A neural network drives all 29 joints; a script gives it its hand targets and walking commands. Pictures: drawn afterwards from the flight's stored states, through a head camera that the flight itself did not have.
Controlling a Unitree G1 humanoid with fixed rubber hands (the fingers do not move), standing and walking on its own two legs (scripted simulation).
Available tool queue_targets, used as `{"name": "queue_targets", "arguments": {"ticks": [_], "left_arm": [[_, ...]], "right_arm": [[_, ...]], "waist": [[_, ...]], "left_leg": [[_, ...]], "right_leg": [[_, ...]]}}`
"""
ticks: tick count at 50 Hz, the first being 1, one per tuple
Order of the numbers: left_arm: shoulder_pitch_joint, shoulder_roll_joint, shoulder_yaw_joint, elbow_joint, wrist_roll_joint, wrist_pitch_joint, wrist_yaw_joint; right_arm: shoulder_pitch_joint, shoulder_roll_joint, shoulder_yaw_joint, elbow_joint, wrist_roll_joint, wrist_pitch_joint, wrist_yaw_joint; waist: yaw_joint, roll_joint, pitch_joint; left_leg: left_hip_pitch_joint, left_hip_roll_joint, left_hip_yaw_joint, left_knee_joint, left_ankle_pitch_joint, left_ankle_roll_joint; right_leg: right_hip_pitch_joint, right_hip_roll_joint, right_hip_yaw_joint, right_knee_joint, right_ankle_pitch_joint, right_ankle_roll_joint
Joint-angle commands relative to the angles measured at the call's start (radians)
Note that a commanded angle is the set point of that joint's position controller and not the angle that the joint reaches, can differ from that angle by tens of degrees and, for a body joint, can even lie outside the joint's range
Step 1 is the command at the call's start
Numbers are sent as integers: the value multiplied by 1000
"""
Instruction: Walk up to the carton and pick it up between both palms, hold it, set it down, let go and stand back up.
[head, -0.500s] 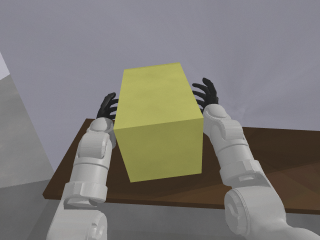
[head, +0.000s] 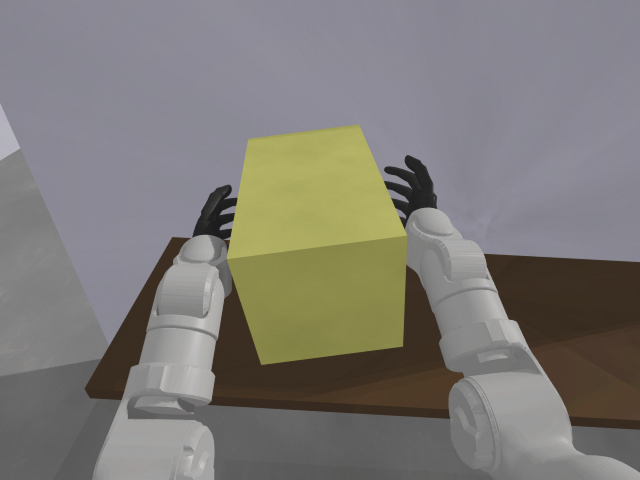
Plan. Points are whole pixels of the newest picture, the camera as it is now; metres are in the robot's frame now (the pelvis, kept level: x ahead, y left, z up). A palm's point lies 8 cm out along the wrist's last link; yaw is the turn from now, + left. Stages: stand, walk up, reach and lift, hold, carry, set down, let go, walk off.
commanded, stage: hold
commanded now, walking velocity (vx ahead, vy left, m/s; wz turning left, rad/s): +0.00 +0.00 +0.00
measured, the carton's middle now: (316, 229) +0.41 +0.01 +0.17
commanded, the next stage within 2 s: set down in 0.36 s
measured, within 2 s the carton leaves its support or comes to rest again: neither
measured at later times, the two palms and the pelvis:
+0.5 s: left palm (208, 245) +0.35 +0.14 +0.18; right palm (417, 216) +0.38 -0.12 +0.21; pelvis +0.00 +0.00 +0.00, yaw +0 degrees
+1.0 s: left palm (211, 251) +0.39 +0.15 +0.14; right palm (401, 243) +0.41 -0.12 +0.15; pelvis +0.01 +0.00 +0.00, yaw +0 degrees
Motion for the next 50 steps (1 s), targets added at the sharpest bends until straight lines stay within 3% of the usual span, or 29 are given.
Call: {"name": "queue_targets", "arguments": {"ticks": [1,3,4,7,11,16,18,19,24,29,32,34,38,43,46,50], "left_arm": [[-1095,-735,-503,-368,-153,-120,-144],[-1090,-723,-488,-376,-151,-123,-145],[-1104,-735,-510,-393,-162,-125,-145],[-1102,-734,-517,-406,-163,-125,-144],[-1101,-738,-527,-412,-171,-123,-141],[-1084,-730,-504,-376,-151,-116,-144],[-1102,-734,-524,-401,-168,-123,-144],[-1036,-709,-421,-382,-106,-110,-162],[-1098,-711,-382,-349,-74,-149,-180],[-1000,-635,-220,-111,50,-208,-227],[-951,-604,-184,-45,82,-238,-248],[-905,-592,-182,-32,98,-254,-260],[-895,-622,-273,-59,73,-304,-250],[-815,-676,-393,-117,39,-367,-197],[-756,-697,-437,-145,35,-381,-178],[-656,-683,-421,-162,63,-370,-171]], "right_arm": [[-792,788,395,-241,90,-46,150],[-803,800,412,-258,93,-45,147],[-802,798,409,-265,97,-46,146],[-801,798,415,-279,101,-48,145],[-778,790,407,-263,100,-42,144],[-799,776,413,-263,105,-44,143],[-792,793,410,-278,102,-43,141],[-854,791,376,-224,115,-54,144],[-903,774,316,-197,46,-128,166],[-766,721,135,-50,-123,-222,210],[-748,701,84,11,-186,-288,234],[-700,678,69,38,-223,-319,237],[-689,660,58,32,-251,-402,241],[-691,684,174,-69,-218,-477,239],[-670,671,215,-110,-203,-503,237],[-633,638,253,-144,-184,-511,234]], "waist": [[-133,4,-424],[-116,-14,-424],[-133,-1,-449],[-124,3,-458],[-139,13,-455],[-121,7,-435],[-132,8,-451],[-81,-19,-393],[-82,-12,-406],[-72,-36,-271],[-54,-42,-253],[-57,-57,-231],[-88,-3,-303],[-76,25,-498],[-80,29,-562],[-56,11,-512]], "left_leg": [[265,-38,-98,-218,121,-74],[261,-46,-89,-216,130,-61],[281,-42,-94,-212,138,-70],[279,-45,-91,-205,148,-71],[276,-36,-101,-205,154,-81],[275,-40,-95,-207,148,-73],[277,-44,-93,-203,147,-75],[326,-52,-55,-229,132,-27],[330,-45,-53,-240,98,-41],[263,-39,-32,-297,-85,-34],[247,-36,-15,-316,-90,-30],[257,-33,-8,-312,-50,-36],[314,-26,-8,-288,38,-63],[445,-23,-18,-197,326,-95],[504,-18,-28,-169,418,-106],[525,-13,-27,-158,482,-106]], "right_leg": [[77,49,-8,-69,78,-4],[78,47,-6,-75,78,3],[77,51,-10,-72,88,0],[83,50,-8,-69,95,0],[92,52,-3,-63,109,-4],[83,54,-6,-71,85,-3],[84,51,-6,-69,92,-1],[103,57,-11,-108,63,-11],[69,49,-30,-104,20,-12],[58,27,-53,-114,-144,-13],[106,24,-62,-106,-142,-8],[131,24,-72,-102,-109,-4],[149,26,-85,-102,-25,-11],[105,48,-108,-106,115,-14],[89,57,-116,-115,155,-19],[103,62,-116,-118,187,-19]]}}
